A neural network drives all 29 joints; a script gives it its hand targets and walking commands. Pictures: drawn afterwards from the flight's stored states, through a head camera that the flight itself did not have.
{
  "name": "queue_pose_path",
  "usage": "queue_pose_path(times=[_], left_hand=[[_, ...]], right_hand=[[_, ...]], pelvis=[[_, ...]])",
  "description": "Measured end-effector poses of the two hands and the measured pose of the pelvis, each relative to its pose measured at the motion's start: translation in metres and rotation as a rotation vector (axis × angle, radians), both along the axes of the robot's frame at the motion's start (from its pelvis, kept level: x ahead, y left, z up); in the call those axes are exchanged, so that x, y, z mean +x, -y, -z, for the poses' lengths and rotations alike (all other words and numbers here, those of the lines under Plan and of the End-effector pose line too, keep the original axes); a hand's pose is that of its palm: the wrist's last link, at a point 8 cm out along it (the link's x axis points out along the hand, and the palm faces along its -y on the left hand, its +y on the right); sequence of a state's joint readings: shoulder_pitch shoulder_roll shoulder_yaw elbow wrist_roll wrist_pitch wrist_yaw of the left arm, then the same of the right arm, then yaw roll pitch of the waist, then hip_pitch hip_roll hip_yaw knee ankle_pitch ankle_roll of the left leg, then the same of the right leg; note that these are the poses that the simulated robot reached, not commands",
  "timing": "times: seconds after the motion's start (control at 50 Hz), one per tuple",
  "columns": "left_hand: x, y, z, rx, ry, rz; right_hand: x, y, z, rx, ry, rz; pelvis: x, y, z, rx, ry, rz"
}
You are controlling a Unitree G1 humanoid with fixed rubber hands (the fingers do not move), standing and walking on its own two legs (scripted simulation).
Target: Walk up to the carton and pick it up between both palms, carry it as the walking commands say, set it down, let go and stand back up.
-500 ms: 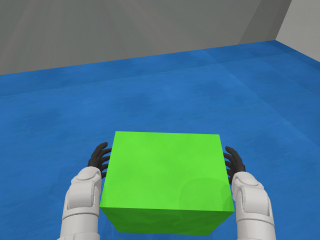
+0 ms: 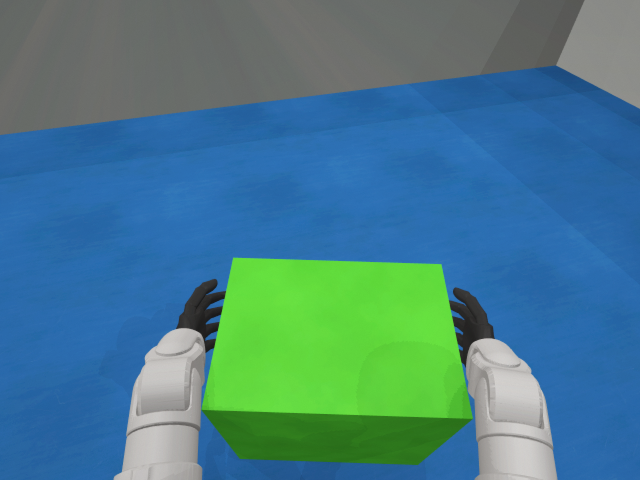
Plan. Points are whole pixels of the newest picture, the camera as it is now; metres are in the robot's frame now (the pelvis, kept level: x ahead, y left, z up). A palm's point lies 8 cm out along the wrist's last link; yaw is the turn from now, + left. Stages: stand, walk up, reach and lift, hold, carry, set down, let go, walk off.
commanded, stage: reach and lift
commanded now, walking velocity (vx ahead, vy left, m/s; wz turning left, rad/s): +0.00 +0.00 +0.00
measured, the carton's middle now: (332, 369) +0.28 +0.00 -0.03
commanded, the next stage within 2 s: hold in 0.42 s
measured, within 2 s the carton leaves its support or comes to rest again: neither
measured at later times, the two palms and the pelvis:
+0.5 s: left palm (189, 346) +0.27 +0.18 +0.04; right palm (477, 357) +0.27 -0.18 +0.04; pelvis +0.00 +0.00 +0.00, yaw +0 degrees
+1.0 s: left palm (189, 346) +0.28 +0.18 +0.04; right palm (478, 357) +0.27 -0.18 +0.04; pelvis +0.00 +0.00 +0.00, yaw +0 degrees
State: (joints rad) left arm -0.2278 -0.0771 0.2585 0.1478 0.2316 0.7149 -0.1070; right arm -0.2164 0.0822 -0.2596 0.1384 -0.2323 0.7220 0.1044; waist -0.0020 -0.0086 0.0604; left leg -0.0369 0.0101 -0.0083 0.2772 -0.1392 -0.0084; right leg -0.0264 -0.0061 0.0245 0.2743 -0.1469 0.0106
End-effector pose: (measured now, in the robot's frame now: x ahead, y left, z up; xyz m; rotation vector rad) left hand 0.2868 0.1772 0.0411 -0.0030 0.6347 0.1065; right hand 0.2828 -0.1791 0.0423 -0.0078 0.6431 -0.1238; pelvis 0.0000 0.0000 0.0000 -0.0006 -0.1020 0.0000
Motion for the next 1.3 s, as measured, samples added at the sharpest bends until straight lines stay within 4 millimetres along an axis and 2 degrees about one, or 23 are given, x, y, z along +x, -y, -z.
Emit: queue_pose_path(times=[0.34,0.6,0.88,1.3], left_hand=[[-0.007,-0.002,0.000,-0.003,0.004,-0.006],[-0.014,-0.002,0.001,-0.003,0.001,-0.007],[-0.013,-0.002,0.000,0.000,0.001,-0.006],[-0.012,-0.001,0.001,0.002,-0.002,-0.005]], right_hand=[[-0.006,-0.002,0.000,0.002,0.004,0.000],[-0.013,-0.002,0.002,0.001,0.000,0.002],[-0.012,-0.002,0.002,0.001,0.001,0.001],[-0.012,-0.001,0.004,-0.003,-0.003,-0.001]], pelvis=[[0.005,0.001,-0.001,0.000,0.000,-0.001],[0.001,0.001,0.000,0.000,0.012,-0.001],[-0.002,0.001,0.000,0.000,0.016,-0.001],[0.004,0.000,-0.001,0.001,0.011,0.006]])
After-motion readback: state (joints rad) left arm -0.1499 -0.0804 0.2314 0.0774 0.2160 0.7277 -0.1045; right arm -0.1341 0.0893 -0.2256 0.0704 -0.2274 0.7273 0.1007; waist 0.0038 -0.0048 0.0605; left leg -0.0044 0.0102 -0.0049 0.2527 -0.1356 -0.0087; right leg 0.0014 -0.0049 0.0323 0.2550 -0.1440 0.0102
